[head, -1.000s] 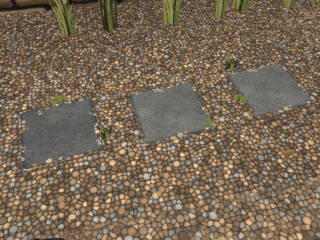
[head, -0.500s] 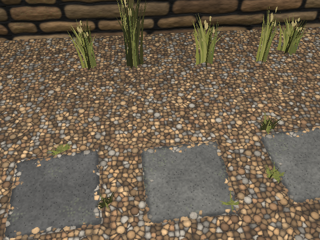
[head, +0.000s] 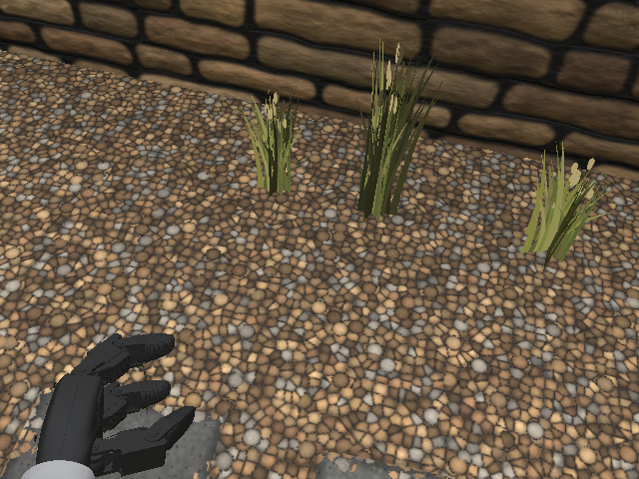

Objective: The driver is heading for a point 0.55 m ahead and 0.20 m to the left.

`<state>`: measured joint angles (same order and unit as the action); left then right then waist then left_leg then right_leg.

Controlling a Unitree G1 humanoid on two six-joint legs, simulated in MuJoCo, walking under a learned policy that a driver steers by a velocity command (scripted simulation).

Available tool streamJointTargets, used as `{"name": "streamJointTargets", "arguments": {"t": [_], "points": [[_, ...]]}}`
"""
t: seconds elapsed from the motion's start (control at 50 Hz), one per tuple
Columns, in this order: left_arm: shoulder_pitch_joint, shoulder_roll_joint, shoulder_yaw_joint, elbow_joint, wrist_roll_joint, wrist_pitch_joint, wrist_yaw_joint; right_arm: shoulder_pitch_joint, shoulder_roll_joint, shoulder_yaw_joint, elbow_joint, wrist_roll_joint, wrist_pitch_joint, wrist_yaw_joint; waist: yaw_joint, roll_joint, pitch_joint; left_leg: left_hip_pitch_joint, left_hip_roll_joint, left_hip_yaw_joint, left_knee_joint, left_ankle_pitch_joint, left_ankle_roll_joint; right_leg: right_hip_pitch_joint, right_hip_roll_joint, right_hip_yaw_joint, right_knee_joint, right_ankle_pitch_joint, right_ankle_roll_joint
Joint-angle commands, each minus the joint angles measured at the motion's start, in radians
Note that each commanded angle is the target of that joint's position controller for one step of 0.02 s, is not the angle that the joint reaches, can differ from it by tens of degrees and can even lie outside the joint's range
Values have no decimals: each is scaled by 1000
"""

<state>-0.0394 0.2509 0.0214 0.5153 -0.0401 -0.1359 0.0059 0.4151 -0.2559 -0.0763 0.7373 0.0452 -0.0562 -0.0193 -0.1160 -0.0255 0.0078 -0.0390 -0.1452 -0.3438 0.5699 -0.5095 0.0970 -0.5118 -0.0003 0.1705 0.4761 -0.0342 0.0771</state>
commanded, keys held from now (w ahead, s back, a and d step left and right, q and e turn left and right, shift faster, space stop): w+q+shift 0.26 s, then q+shift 0.24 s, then shift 0.50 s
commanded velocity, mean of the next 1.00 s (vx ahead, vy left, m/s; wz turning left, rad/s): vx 0.49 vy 0.00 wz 0.70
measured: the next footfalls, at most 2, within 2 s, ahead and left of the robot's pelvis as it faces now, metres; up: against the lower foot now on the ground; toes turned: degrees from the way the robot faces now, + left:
right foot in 0.02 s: +0.20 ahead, -0.18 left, +0.00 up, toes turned +10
left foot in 0.46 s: +0.53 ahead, +0.16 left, +0.00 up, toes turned +36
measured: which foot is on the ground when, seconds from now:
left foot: down 0.00-0.02, up 0.04-0.44, down 0.46-1.00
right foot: up 0.00-0.00, down 0.02-0.42, up 0.44-0.86, down 0.88-1.00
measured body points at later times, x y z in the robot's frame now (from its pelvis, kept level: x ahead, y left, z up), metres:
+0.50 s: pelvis +0.37 +0.03 -0.02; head +0.42 +0.06 +0.42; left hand +0.27 +0.29 -0.15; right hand +0.70 -0.08 -0.08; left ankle +0.49 +0.13 -0.72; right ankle +0.22 -0.19 -0.62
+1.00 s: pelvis +0.56 +0.04 +0.01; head +0.57 +0.05 +0.46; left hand +0.51 +0.33 -0.09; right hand +0.84 -0.05 -0.09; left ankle +0.49 +0.13 -0.71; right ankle +0.68 -0.02 -0.72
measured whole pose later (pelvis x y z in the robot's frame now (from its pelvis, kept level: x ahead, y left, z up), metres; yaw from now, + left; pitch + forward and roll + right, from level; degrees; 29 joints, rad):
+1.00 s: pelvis +0.56 +0.04 +0.01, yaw +41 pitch +1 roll +0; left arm 0.19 0.23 0.00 0.68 0.03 -0.02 0.02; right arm 0.17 -0.26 -0.03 0.70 -0.01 0.02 -0.01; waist 0.00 0.01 0.01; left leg -0.35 -0.07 -0.10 0.68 -0.39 -0.01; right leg -0.37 -0.01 0.02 0.58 -0.22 0.02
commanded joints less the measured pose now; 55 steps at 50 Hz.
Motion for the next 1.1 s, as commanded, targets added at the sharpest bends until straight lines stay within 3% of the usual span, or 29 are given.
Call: {"name": "streamJointTargets", "arguments": {"t": [0.02,0.04,0.06,0.08,0.1,0.12,0.18,0.26,0.32,0.38,0.42,0.44,0.46,0.48,0.5,0.52,0.54,0.56,0.62,0.68,0.82,0.86,0.88,0.9,0.92,0.94,0.96,1.02,1.1], "points": [[497,238,111,37,-4,-10,15,-88,-4,10,-105,-49,-5,15,304,11,-363,-425,64,20,545,246,5,874,-193,161,93,-319,-93],[507,322,116,54,51,-15,-7,66,53,38,-164,20,-21,19,176,-494,-442,-762,13,109,850,-75,-28,1051,-440,841,-179,-724,-284],[413,228,107,31,47,-6,-12,43,-41,32,-131,53,-12,6,197,-383,-304,-904,133,148,955,56,-32,955,-434,894,-224,-989,-300],[379,145,90,30,39,7,-4,-78,-97,24,-139,21,-4,6,230,-222,-165,-926,159,193,972,134,-36,838,-378,672,-207,-831,-262],[380,132,84,59,46,18,-3,-157,-108,18,-152,-12,1,11,228,-39,-89,-878,194,216,932,174,-36,712,-330,479,-192,-587,-235],[369,126,81,85,53,22,-4,-233,-105,12,-178,-35,1,16,219,17,-27,-839,224,219,867,199,-31,608,-278,333,-194,-403,-214],[348,56,56,156,40,16,-12,-241,-62,19,-213,5,27,39,159,-60,33,-810,293,225,799,206,-26,486,-239,114,-230,-204,-193],[319,123,66,198,45,14,-5,-288,-62,34,-248,-7,31,55,121,-22,97,-858,309,246,689,358,-51,417,-241,-80,-302,-20,-199],[307,169,68,216,47,21,13,-416,-70,36,-272,-30,12,77,152,34,164,-718,254,380,367,546,-60,353,-173,-275,-296,266,-145],[375,265,83,243,42,28,36,-398,-104,14,-257,-26,-2,108,135,-35,66,-435,109,511,163,609,-33,421,-154,-353,-147,756,-78],[350,313,99,225,22,43,47,-170,-193,-33,-203,-18,13,108,-1,-108,-58,-165,46,495,134,541,27,412,-196,-346,157,1009,-70],[308,295,95,197,13,42,41,24,-257,-71,-154,-17,27,89,-102,-69,-136,101,56,421,57,622,79,276,-177,-338,421,843,-55],[356,168,65,186,26,33,21,21,-271,-69,-136,-6,38,59,-39,143,-115,258,165,251,-31,813,135,75,-22,-329,761,-272,-19],[515,97,30,140,59,16,4,-66,-352,-62,-217,-68,24,50,98,359,-337,496,426,-234,57,1262,371,-168,84,-163,1147,-672,4],[434,223,39,116,48,3,-5,-72,-312,-64,-246,-84,22,56,8,188,-545,513,481,-415,-112,897,417,-206,60,7,1175,-561,-19],[329,243,44,92,26,4,1,-144,-286,-56,-256,-68,15,58,33,56,-414,355,436,-366,-181,706,359,-213,22,5,1071,-470,-42],[308,220,42,98,32,18,15,-210,-235,-43,-254,-41,8,55,92,-71,-267,167,391,-287,-206,629,298,-207,-18,-18,983,-428,-34],[329,215,41,116,39,39,24,-252,-203,-30,-254,-35,3,51,131,-90,-188,7,371,-218,-214,714,278,-158,-45,-25,929,-415,-19],[350,191,41,129,50,84,35,-278,-180,-20,-210,-53,7,39,172,-17,-109,-306,304,-21,-214,960,239,-5,-84,-76,773,-397,11],[320,130,22,118,60,92,43,-247,-185,-16,-164,-54,20,14,156,24,-168,-321,253,83,-172,1078,210,10,-60,-107,639,-272,36],[183,132,19,80,43,106,23,-251,-141,4,-125,-55,62,7,96,145,-139,-300,245,48,-134,607,140,107,-39,-108,286,-130,15],[198,122,23,81,49,94,15,-261,-118,14,-116,-48,62,12,120,159,-121,-289,244,21,-73,554,110,189,-28,-124,111,-91,-23],[215,117,24,85,61,86,12,-240,-84,26,-104,-46,58,13,132,150,-107,-303,209,24,-41,478,62,269,-45,-116,-20,40,-51],[209,175,32,70,84,81,14,-157,-41,37,-94,-64,50,13,85,25,-119,-346,126,77,67,301,-11,358,-182,15,-29,342,-101],[185,194,35,64,93,91,18,-49,-60,30,-67,-58,47,13,32,-164,-126,-409,34,179,172,-1,-74,394,-311,143,-39,448,-233],[215,148,28,90,86,96,16,-109,-103,22,-82,-57,49,10,66,-215,-138,-391,84,221,199,-13,-110,329,-364,249,-102,286,-316],[200,120,19,91,76,99,13,-177,-124,13,-91,-53,59,5,84,-170,-118,-352,117,226,192,41,-122,298,-318,232,-111,161,-300],[143,112,16,93,52,108,9,-194,-65,24,-65,-65,96,12,63,-135,-81,-171,141,242,-36,272,-120,185,-178,54,-97,-107,-164],[186,107,16,95,67,104,-1,-224,-78,21,-49,-63,94,15,114,-15,-22,-257,154,203,-88,224,-44,222,-73,-74,-53,-272,-88]]}}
